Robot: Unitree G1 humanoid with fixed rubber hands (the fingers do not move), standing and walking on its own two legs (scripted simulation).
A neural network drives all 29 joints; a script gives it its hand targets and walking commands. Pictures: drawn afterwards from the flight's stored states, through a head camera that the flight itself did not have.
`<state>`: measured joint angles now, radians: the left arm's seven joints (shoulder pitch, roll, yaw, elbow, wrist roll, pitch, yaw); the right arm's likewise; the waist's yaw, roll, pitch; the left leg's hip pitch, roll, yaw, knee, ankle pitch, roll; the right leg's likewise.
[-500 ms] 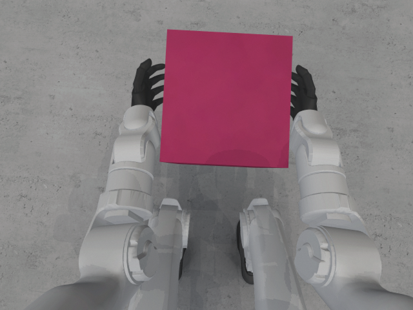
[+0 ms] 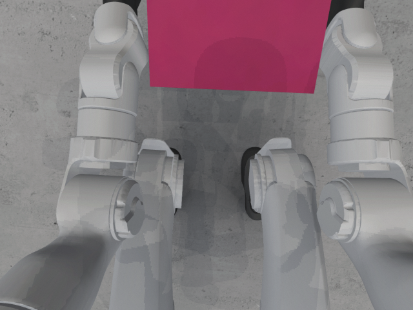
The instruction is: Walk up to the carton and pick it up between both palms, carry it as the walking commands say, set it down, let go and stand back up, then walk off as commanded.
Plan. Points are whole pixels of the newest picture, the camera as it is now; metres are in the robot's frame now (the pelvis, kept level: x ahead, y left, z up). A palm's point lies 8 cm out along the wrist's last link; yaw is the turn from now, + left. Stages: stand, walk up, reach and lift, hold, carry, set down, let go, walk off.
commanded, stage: set down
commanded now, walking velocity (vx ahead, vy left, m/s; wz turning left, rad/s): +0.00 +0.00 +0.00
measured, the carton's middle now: (228, 12) +0.53 -0.02 -0.21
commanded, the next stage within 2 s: none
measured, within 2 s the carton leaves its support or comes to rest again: rests again in 1.38 s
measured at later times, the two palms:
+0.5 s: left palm out of the picture +0.57 +0.13 -0.21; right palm out of the picture +0.55 -0.16 -0.23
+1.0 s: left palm out of the picture +0.57 +0.13 -0.21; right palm out of the picture +0.56 -0.16 -0.23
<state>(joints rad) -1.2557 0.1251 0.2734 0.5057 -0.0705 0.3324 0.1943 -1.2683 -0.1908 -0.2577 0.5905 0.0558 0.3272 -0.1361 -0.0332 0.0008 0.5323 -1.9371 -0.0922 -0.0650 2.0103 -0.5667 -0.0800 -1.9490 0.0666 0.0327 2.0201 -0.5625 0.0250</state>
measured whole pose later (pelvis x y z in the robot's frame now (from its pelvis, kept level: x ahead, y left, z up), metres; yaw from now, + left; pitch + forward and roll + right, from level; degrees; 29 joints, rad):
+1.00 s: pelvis +0.01 +0.00 -0.07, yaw +1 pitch +28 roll +2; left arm -1.49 0.20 0.31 0.94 -0.07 0.19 0.16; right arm -1.50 -0.29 -0.14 0.98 0.08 0.25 -0.15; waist -0.02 0.05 0.52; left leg -2.12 -0.12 -0.05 2.24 -0.61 -0.09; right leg -2.14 0.07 0.04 2.26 -0.61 0.03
